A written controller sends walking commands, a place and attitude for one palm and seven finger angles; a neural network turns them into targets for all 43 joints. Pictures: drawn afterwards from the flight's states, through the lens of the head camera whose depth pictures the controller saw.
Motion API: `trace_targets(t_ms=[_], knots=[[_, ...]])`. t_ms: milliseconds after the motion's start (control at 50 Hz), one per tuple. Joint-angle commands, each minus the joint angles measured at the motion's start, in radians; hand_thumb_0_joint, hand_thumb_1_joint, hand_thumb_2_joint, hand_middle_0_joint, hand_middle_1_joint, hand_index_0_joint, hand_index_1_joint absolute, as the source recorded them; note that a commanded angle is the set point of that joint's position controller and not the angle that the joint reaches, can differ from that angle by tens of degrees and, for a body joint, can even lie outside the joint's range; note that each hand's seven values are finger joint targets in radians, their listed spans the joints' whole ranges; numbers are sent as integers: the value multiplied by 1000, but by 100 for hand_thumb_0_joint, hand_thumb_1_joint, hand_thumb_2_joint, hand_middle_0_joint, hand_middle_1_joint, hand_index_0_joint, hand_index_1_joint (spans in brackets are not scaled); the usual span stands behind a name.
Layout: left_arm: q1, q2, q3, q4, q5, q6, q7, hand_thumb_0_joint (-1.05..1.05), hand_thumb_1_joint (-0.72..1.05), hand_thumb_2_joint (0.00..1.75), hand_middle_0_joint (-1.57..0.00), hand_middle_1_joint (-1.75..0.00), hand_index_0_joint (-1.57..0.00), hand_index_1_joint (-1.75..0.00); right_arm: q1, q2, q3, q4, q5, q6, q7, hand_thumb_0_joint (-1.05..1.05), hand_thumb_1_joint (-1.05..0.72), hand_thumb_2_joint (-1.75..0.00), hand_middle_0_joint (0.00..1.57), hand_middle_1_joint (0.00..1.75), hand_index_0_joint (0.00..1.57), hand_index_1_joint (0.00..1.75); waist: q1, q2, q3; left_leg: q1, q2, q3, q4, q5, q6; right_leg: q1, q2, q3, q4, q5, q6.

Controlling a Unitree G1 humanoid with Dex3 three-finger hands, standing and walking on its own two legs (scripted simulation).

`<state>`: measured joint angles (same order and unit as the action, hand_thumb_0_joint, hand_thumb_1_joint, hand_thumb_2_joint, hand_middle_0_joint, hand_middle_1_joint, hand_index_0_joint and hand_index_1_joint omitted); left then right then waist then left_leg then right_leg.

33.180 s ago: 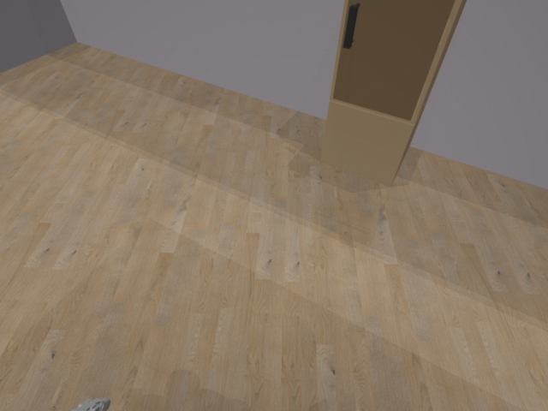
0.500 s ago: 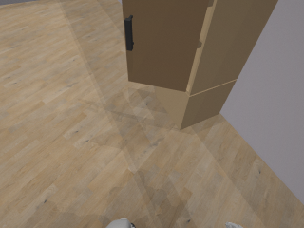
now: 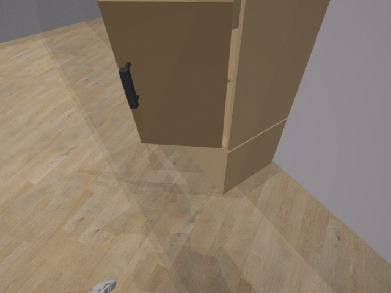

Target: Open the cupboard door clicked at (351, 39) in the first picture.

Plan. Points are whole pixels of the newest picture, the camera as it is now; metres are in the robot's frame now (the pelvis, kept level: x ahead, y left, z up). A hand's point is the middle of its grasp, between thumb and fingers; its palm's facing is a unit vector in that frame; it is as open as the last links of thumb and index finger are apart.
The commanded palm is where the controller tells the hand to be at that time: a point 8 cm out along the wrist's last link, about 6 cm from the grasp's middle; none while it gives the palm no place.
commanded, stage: take the last steps up to it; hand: left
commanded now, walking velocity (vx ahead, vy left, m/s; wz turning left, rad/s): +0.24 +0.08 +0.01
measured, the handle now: (131, 85) +0.74 +0.26 +0.00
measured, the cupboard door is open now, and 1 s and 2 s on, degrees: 50 50 50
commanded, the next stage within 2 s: come to a stop and stand still in 0.20 s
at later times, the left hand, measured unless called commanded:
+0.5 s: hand (100, 290) +0.16 +0.25 -0.18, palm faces +0.05 -0.99 -0.15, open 7.4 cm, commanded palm none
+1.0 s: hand (129, 253) +0.24 +0.20 -0.17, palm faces -0.04 -0.98 -0.18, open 7.4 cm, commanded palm none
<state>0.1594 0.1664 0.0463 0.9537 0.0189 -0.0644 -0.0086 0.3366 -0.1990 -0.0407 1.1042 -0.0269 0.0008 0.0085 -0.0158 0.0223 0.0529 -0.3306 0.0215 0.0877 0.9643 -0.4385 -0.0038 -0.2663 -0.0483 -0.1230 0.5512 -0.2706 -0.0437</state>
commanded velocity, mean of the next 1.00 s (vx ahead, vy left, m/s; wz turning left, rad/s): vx -0.04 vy -0.04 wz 0.00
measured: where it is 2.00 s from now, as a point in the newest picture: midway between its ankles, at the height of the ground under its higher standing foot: outside the picture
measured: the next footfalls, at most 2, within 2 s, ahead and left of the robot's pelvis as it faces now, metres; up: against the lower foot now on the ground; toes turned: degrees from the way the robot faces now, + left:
left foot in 0.30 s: +0.21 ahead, +0.14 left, +0.00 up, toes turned +1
right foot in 0.76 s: +0.19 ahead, -0.05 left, +0.00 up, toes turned -9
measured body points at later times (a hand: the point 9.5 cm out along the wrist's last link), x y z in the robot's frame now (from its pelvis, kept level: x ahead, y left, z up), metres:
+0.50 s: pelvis +0.15 +0.08 +0.00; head +0.19 +0.10 +0.45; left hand +0.16 +0.30 -0.17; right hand +0.24 -0.15 -0.14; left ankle +0.21 +0.16 -0.74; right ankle +0.13 -0.05 -0.69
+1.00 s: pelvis +0.16 +0.02 +0.00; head +0.18 +0.03 +0.45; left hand +0.25 +0.25 -0.16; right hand +0.15 -0.22 -0.15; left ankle +0.17 +0.14 -0.74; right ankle +0.13 -0.09 -0.73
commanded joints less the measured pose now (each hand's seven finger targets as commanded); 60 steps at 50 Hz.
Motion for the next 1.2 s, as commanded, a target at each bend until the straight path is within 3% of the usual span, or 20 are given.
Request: trace_targets(t_ms=[0,160,220,240,280,300,380,460,580,700,720,740,760,820,860,900,920,940,1000,1180], knots=[[152,133,31,13,-3,-11,19,0,90,90,-20,-30,-20,-30,-65,-32,-14,-95,3,-30,7,0,-90,-90,20,30,20,30,36,-144,-28,-239,81,-58,22,130,-27,176,-270,226,-354,235,-120],[197,164,32,92,3,-14,13,0,90,90,-20,-30,-20,-30,-147,-5,-10,-134,7,-35,25,0,-90,-90,20,30,20,30,47,-176,-1,-126,28,16,-322,221,-21,168,-238,129,-311,302,-95],[184,157,30,104,0,2,15,0,90,90,-20,-30,-20,-30,-78,-33,-10,-110,4,-47,17,0,-90,-90,20,30,20,30,-1,-157,-1,97,-9,46,-472,289,-3,64,-192,88,-202,242,-50],[183,139,25,101,0,6,14,0,90,90,-20,-30,-20,-30,12,-78,-20,-85,1,-54,8,0,-90,-90,20,30,20,30,-41,-67,-36,241,15,10,-507,298,14,-5,-154,62,-55,227,-31],[221,62,4,59,-8,11,14,0,90,90,-20,-30,-20,-30,203,-237,-49,-60,-11,-51,-22,0,-90,-90,20,30,20,30,-87,262,-181,465,379,-440,-632,459,200,-268,39,-25,466,-361,34],[178,71,-5,46,-4,16,23,0,90,90,-20,-30,-20,-30,149,-215,-38,-71,-8,-43,-30,0,-90,-90,20,30,20,30,-71,153,-143,339,401,-434,-644,464,229,-274,10,63,588,-368,18],[208,40,-10,111,-15,63,30,0,90,90,-20,-30,-20,-30,-117,-99,12,-120,2,-41,-56,0,-90,-90,20,30,20,30,33,95,-70,65,310,-201,-665,733,172,-91,-54,128,418,-214,61],[198,84,14,82,-4,110,28,0,90,90,-20,-30,-20,-30,-120,-156,-21,-110,5,-7,-68,0,-90,-90,20,30,20,30,20,64,-115,97,341,-187,-641,706,186,-87,-8,96,380,-202,66],[106,90,30,0,3,125,22,0,90,90,-20,-30,-20,-30,-129,-172,-45,-120,-3,6,-67,0,-90,-90,20,30,20,30,8,137,-114,134,336,-176,-621,680,183,-149,11,110,376,-190,67],[134,104,23,-14,2,100,27,0,90,90,-20,-30,-20,-30,-109,-161,-52,-125,5,15,-47,0,-90,-90,20,30,20,30,31,95,-116,55,245,-143,-529,529,109,106,26,62,-69,52,43],[138,147,28,-18,7,92,31,0,90,90,-20,-30,-20,-30,-98,-133,-51,-132,12,16,-40,0,-90,-90,20,30,20,30,32,-5,-118,-1,183,-107,-462,373,57,153,-51,163,-180,149,21],[107,212,33,-28,14,83,35,0,90,90,-20,-30,-20,-30,-89,-73,-40,-148,19,20,-32,0,-90,-90,20,30,20,30,11,-206,-100,-74,60,1,-370,109,-8,135,-221,328,-235,226,-49],[71,237,23,-38,11,79,33,0,90,90,-20,-30,-20,-30,-108,-54,-28,-159,18,31,-24,0,-90,-90,20,30,20,30,17,-217,-76,-33,6,-11,-244,-70,-23,-1,-305,342,-283,198,-119],[-7,178,9,-24,5,65,44,0,90,90,-20,-30,-20,-30,-89,-45,-22,-130,13,41,-31,0,-90,-90,20,30,20,30,-14,-249,-77,-31,8,-54,-170,-26,-21,53,-210,247,-192,492,-130],[0,172,4,-7,-1,60,43,0,90,90,-20,-30,-20,-30,-51,-41,-13,-102,17,33,-31,0,-90,-90,20,30,20,30,-17,-209,-90,13,5,-39,-316,47,-30,116,-178,199,-136,576,-106],[20,149,-4,21,-13,60,40,0,90,90,-20,-30,-20,-30,-27,-46,-5,-71,15,17,-34,0,-90,-90,20,30,20,30,-14,-111,-88,146,41,-87,-517,356,-11,67,-124,176,-84,430,-38],[45,126,-10,22,-20,62,37,0,90,90,-20,-30,-20,-30,-35,-80,-2,-65,8,5,-39,0,-90,-90,20,30,20,30,9,-1,-78,157,119,-163,-548,512,21,51,-75,157,-81,314,5],[54,114,-11,28,-18,68,40,0,90,90,-20,-30,-20,-30,-47,-105,-2,-63,7,3,-41,0,-90,-90,20,30,20,30,20,18,-65,94,155,-192,-569,471,43,94,-45,150,-123,161,22],[69,113,-9,65,-17,72,36,0,90,90,-20,-30,-20,-30,-66,-82,8,-35,9,-6,-46,0,-90,-90,20,30,20,30,31,83,-31,86,122,-164,-596,426,33,117,-44,155,-156,132,15],[96,105,-18,119,-16,54,35,0,90,90,-20,-30,-20,-30,-30,-53,11,6,12,-6,-47,0,-90,-90,20,30,20,30,10,-57,-25,163,89,-112,-604,349,10,96,-65,174,-233,166,7]])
